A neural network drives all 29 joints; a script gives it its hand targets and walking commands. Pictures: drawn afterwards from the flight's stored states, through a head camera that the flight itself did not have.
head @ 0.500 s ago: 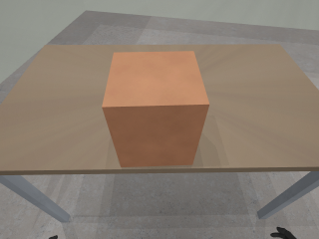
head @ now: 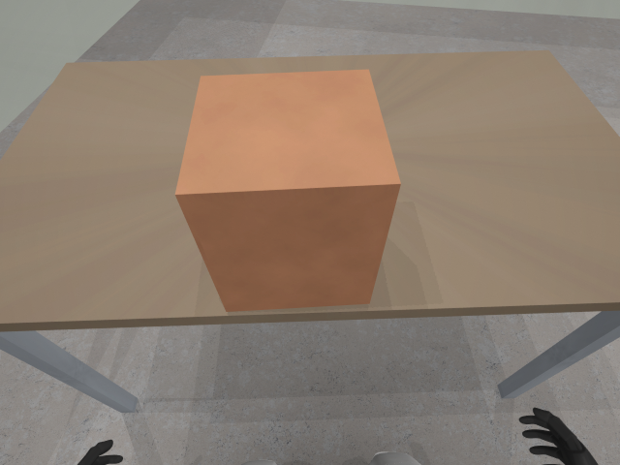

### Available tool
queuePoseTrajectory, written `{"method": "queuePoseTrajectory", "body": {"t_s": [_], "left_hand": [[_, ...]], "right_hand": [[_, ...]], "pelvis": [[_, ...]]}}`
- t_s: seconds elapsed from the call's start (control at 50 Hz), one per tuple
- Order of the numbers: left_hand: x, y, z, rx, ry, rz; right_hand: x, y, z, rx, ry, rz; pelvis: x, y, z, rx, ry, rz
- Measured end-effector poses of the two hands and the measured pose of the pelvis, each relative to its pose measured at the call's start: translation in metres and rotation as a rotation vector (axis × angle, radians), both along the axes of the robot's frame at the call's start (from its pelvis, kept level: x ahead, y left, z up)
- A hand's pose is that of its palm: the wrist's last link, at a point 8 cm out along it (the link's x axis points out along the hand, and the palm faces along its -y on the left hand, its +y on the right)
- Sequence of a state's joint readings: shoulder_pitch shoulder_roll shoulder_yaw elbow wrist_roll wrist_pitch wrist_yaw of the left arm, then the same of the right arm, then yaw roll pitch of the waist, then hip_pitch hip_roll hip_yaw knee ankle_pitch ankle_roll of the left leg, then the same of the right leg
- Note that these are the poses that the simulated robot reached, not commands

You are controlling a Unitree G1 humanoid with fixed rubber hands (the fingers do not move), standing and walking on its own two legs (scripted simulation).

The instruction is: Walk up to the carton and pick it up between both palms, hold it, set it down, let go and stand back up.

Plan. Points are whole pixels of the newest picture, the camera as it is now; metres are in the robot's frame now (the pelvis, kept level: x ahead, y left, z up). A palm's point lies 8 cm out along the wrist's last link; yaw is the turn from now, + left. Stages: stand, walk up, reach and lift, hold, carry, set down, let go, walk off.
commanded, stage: reach and lift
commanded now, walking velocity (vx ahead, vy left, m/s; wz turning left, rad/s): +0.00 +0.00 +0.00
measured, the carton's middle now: (292, 199) +0.43 +0.04 +0.09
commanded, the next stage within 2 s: none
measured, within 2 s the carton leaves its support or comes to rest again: neither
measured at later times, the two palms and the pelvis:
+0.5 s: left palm (81, 434) +0.17 +0.29 -0.02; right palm (556, 424) +0.17 -0.27 -0.03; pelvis +0.01 -0.01 +0.02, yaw -1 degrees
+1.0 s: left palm (122, 407) +0.19 +0.23 +0.02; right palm (570, 407) +0.17 -0.26 +0.03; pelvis +0.01 -0.02 +0.03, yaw -1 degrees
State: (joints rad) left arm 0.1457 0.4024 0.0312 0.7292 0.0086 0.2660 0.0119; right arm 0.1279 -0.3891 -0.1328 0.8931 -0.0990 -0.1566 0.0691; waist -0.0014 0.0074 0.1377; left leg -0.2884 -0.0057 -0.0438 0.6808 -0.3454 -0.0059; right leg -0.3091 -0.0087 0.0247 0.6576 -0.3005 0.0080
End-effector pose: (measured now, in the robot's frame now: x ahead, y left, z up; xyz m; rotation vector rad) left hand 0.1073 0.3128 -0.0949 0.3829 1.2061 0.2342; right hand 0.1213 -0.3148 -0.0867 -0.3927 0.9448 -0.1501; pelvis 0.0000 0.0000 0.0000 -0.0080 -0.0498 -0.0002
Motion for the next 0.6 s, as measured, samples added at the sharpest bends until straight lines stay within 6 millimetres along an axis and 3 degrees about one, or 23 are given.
{"method": "queuePoseTrajectory", "body": {"t_s": [0.16,0.24,0.34,0.44,0.6], "left_hand": [[0.065,-0.042,0.026,-0.037,-0.189,-0.064],[0.085,-0.047,0.048,-0.034,-0.295,-0.067],[0.084,-0.032,0.067,-0.012,-0.365,-0.002],[0.073,-0.022,0.071,-0.016,-0.376,0.019],[0.062,-0.036,0.075,-0.086,-0.427,-0.039]], "right_hand": [[0.012,-0.013,0.003,0.021,-0.060,0.012],[0.015,-0.007,0.012,0.045,-0.104,0.031],[0.026,0.008,0.027,0.062,-0.169,0.069],[0.042,0.028,0.045,0.078,-0.239,0.096],[0.044,0.054,0.067,0.108,-0.303,0.076]], "pelvis": [[0.007,-0.017,0.001,-0.001,0.008,-0.016],[0.013,-0.022,0.007,0.003,0.015,-0.017],[0.016,-0.022,0.014,0.004,0.001,-0.015],[0.014,-0.016,0.020,0.000,-0.016,-0.012],[0.011,-0.004,0.024,-0.009,-0.028,-0.008]]}}
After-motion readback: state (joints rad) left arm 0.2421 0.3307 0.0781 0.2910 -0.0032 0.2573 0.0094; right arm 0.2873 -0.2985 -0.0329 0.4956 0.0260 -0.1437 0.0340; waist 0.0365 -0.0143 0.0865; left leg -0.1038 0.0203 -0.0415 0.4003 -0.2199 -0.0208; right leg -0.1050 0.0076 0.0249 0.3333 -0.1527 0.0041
